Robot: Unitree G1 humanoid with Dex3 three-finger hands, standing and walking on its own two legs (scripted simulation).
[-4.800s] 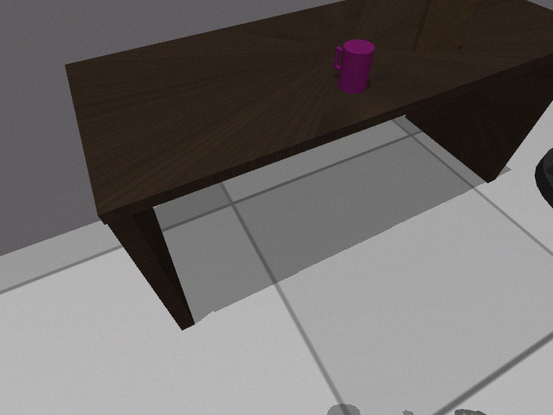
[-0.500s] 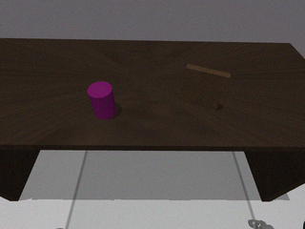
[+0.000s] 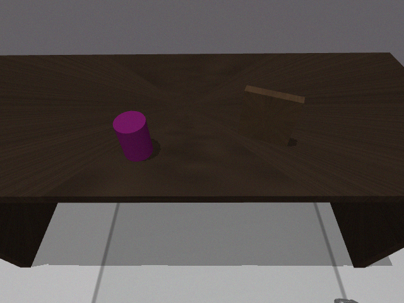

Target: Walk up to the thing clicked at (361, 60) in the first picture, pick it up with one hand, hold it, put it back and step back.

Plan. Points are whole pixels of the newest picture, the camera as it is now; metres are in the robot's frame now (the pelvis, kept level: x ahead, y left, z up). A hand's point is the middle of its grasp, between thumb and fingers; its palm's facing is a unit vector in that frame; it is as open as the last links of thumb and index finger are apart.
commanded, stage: walk up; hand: left
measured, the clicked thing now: (134, 132) +0.51 +0.20 +0.01
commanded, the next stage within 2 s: stand in 0.42 s
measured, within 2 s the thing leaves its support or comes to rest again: neither
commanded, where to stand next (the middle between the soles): +0.03 -0.01 m, yaw -1 degrees
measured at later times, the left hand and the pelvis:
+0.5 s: hand out of the picture +0.10 +0.24 -0.16, palm faces -0.02 -0.94 -0.33, open 7.4 cm; pelvis +0.01 -0.01 +0.00, yaw +0 degrees
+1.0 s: hand out of the picture +0.08 +0.25 -0.16, palm faces -0.04 -0.94 -0.33, open 7.4 cm; pelvis +0.00 +0.00 +0.00, yaw -1 degrees
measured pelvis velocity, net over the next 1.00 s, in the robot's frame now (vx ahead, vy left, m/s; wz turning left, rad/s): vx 0.00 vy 0.00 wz -0.01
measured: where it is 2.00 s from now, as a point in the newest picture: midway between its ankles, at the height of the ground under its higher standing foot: outside the picture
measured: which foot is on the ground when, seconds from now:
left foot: down 0.00-1.00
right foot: down 0.00-1.00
